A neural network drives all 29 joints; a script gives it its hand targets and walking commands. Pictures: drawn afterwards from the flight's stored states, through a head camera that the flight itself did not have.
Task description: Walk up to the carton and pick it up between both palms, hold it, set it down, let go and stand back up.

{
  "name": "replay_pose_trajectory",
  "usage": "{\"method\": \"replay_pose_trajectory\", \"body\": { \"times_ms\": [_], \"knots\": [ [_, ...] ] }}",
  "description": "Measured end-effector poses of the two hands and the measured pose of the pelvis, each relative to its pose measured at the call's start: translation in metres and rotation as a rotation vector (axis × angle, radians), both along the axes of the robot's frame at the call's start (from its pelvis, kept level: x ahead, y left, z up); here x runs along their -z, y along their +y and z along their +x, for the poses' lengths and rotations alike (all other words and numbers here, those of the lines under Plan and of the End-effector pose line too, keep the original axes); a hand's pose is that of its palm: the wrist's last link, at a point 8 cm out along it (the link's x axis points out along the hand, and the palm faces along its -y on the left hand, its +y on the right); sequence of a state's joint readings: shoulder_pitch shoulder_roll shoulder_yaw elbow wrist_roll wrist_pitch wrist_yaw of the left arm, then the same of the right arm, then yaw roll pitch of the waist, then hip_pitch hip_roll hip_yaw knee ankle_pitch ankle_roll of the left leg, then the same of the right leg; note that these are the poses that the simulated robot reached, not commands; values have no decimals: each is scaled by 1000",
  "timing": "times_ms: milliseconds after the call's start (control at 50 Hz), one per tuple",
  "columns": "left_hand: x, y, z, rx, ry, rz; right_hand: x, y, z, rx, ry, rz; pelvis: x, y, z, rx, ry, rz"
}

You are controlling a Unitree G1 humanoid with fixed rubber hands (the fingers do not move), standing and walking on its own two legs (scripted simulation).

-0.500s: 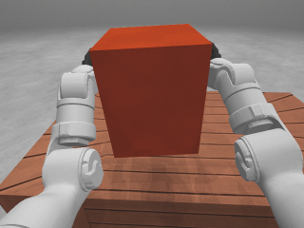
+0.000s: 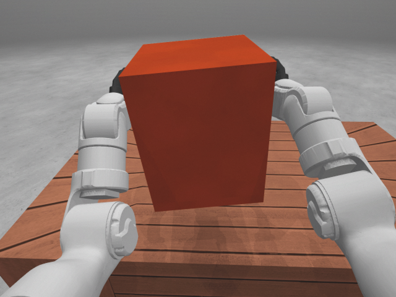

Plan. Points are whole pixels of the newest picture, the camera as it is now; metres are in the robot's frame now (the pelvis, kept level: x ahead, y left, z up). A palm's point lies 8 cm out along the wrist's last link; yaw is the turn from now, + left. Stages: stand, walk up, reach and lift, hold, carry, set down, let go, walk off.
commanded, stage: hold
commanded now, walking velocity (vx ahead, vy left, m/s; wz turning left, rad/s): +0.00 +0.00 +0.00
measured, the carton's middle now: (200, 120) +0.35 -0.01 +0.28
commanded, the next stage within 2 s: none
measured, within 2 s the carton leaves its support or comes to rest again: neither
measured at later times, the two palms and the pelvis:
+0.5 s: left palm (115, 99) +0.37 +0.15 +0.32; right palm (273, 89) +0.36 -0.15 +0.33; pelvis +0.00 +0.00 +0.00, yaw +0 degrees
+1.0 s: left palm (116, 103) +0.36 +0.14 +0.31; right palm (276, 92) +0.36 -0.15 +0.33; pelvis +0.00 +0.00 +0.00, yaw +0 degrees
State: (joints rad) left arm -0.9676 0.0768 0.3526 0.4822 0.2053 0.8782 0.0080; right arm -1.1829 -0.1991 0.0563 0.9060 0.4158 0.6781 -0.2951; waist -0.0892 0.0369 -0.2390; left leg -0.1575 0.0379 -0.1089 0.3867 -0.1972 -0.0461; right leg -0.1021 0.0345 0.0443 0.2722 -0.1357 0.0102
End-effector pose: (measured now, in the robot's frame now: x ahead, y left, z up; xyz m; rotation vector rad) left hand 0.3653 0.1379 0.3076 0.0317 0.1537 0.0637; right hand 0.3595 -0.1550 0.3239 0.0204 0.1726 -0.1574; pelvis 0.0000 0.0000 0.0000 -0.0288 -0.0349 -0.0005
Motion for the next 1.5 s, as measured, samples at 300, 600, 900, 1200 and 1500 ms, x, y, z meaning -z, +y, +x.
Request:
{"method": "replay_pose_trajectory", "body": {
  "times_ms": [300, 600, 900, 1200, 1500],
  "knots": [
    [-11, 4, 1, -10, 6, -7, -3, 4, 2, -11, 8, 4, 0, -2, -4, -6, 12, 3],
    [-4, 9, 4, 2, 0, 2, -4, 9, 4, -2, 5, -8, 0, 3, 2, -6, 10, -1],
    [1, 5, -2, -8, -4, -6, 1, 5, -1, -8, 1, -2, 0, 1, -1, -6, 2, -2],
    [-11, 2, -2, -8, 0, -6, -6, 2, 0, -7, 6, 7, 0, -2, -7, -9, 16, 3],
    [-8, 8, 3, -4, 3, 1, -5, 7, 4, -7, 12, -11, 0, 1, -1, -8, 15, -1]
  ]
}}
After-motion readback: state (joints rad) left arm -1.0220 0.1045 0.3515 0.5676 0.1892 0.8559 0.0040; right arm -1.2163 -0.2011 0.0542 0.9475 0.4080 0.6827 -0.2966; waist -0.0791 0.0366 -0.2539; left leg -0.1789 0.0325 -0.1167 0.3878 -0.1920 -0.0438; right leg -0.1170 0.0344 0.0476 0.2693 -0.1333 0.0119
